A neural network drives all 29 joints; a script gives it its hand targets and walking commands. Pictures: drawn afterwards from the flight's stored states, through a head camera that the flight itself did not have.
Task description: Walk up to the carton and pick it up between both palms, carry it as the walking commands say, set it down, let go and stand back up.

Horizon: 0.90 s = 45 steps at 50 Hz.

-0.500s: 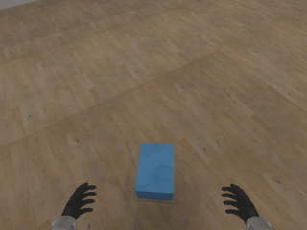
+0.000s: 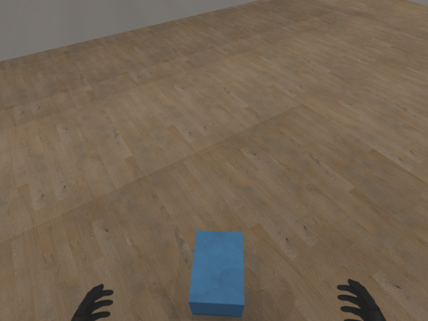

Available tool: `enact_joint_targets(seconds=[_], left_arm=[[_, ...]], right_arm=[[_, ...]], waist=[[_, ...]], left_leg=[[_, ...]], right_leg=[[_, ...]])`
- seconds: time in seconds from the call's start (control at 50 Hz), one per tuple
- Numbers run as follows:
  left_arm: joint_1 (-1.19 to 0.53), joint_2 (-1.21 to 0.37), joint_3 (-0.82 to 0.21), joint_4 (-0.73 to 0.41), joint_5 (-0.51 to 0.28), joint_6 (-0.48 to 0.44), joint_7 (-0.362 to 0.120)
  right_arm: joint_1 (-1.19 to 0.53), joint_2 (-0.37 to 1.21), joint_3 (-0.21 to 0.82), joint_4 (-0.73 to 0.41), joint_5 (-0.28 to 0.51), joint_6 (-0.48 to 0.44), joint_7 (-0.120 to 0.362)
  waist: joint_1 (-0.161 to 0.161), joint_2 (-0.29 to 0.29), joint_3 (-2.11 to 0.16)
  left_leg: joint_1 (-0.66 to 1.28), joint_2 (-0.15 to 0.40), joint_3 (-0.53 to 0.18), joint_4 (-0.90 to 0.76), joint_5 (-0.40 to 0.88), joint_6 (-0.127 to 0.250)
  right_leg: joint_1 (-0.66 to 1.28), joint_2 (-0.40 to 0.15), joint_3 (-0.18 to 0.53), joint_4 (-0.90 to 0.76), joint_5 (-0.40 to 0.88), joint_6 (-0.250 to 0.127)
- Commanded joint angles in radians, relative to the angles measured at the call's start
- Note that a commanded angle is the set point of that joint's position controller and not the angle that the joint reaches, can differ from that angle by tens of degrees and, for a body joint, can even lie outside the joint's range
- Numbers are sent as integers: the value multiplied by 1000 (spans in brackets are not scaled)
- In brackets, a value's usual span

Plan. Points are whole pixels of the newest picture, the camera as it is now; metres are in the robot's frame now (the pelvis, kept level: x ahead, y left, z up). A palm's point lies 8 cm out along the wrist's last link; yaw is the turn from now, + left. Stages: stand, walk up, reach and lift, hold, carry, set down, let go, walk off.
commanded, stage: stand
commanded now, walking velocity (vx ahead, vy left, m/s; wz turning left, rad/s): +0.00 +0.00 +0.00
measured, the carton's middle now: (218, 272) +0.45 +0.02 -0.68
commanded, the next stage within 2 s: none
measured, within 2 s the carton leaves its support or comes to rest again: neither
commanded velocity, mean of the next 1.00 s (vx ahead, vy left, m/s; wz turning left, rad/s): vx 0.00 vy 0.00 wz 0.00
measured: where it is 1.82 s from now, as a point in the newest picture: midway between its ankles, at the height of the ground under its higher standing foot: outside the picture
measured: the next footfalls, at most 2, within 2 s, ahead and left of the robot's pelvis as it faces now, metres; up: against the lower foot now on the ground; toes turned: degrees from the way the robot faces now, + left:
none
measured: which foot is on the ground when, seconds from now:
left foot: down 0.00-1.00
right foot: down 0.00-1.00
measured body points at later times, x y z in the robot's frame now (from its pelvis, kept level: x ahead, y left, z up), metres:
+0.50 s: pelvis -0.03 +0.00 +0.01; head -0.05 -0.01 +0.46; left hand +0.06 +0.27 -0.11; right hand +0.07 -0.27 -0.12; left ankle -0.03 +0.11 -0.73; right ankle -0.04 -0.11 -0.73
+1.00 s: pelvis -0.05 +0.00 +0.01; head -0.07 +0.00 +0.46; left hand +0.00 +0.28 -0.12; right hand +0.01 -0.29 -0.12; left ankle -0.03 +0.11 -0.73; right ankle -0.04 -0.11 -0.73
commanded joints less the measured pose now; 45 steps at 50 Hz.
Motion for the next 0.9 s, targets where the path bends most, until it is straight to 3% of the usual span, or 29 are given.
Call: enact_joint_targets(seconds=[0.0,0.04,0.1,0.14,0.18,0.28,0.32,0.36,0.44,0.48,0.5,0.54,0.58,0.7,0.74,0.8,0.82,0.88], left_arm=[[-46,145,50,-54,3,-61,22],[-17,132,42,-21,1,-68,26],[-41,161,49,-7,2,-75,34],[-15,166,48,15,2,-75,38],[-26,171,47,28,7,-73,40],[-4,164,40,67,10,-69,41],[-22,161,38,70,8,-72,39],[6,151,32,92,4,-74,41],[-14,159,35,109,-2,-76,37],[-6,173,39,118,0,-82,36],[3,161,34,126,-2,-85,34],[-10,151,26,136,-1,-81,36],[11,160,28,154,1,-81,34],[14,174,25,175,-8,-78,35],[31,163,22,187,-10,-81,35],[24,193,24,196,-8,-81,34],[23,191,24,206,-5,-79,34],[8,195,22,208,-11,-79,32]], right_arm=[[-49,-134,-34,-37,-3,-65,-22],[-36,-127,-34,-13,-7,-77,-30],[-66,-129,-29,6,-4,-84,-33],[-5,-144,-32,33,-3,-80,-36],[-32,-152,-34,50,-5,-82,-41],[-14,-152,-30,82,-2,-76,-48],[-30,-150,-24,92,-1,-78,-49],[1,-134,-21,113,1,-76,-45],[-15,-149,-18,138,-1,-83,-46],[-3,-151,-18,153,2,-83,-44],[-6,-163,-20,161,-5,-81,-45],[-9,-143,-11,165,0,-82,-44],[1,-145,-11,186,3,-78,-46],[-3,-153,-4,209,5,-80,-43],[18,-158,-4,224,10,-75,-46],[23,-155,0,234,8,-74,-43],[5,-169,-3,234,4,-73,-42],[6,-189,-6,241,9,-75,-42]], waist=[[7,-24,-32],[8,-33,-53],[8,13,-62],[-8,1,-64],[1,-11,-69],[1,-5,-43],[-1,22,-3],[-9,-38,10],[-1,10,54],[-10,11,53],[5,-15,30],[-2,-35,36],[-1,-7,47],[4,-24,48],[2,-5,56],[1,-21,64],[0,10,70],[6,-31,83]], left_leg=[[20,84,-64,-44,377,-10],[39,82,-65,-45,397,-4],[43,86,-69,-48,455,-5],[51,85,-66,-45,466,-4],[50,88,-75,-54,460,-3],[44,91,-83,-91,386,-1],[10,93,-91,-112,325,-3],[20,94,-102,-119,240,3],[-4,89,-106,-147,185,0],[-9,95,-110,-148,169,0],[-18,94,-106,-149,173,3],[-3,102,-114,-145,174,4],[1,98,-115,-155,154,9],[-22,104,-126,-171,147,7],[-27,104,-127,-170,127,9],[-30,96,-123,-176,113,7],[-33,95,-116,-178,100,2],[-45,101,-134,-186,78,4]], right_leg=[[-57,-89,51,-67,369,22],[-39,-92,58,-72,415,22],[-27,-94,47,-63,433,23],[-14,-98,54,-56,470,22],[-12,-99,53,-65,462,20],[-18,-99,51,-94,365,21],[-36,-102,56,-115,275,20],[-51,-101,56,-141,232,24],[-80,-109,84,-162,148,17],[-74,-110,82,-167,129,19],[-48,-111,84,-160,152,14],[-68,-118,87,-168,137,15],[-84,-120,102,-184,112,9],[-73,-124,97,-179,117,10],[-75,-125,103,-193,92,9],[-82,-129,109,-202,44,9],[-86,-127,116,-207,40,7],[-98,-128,120,-215,28,7]])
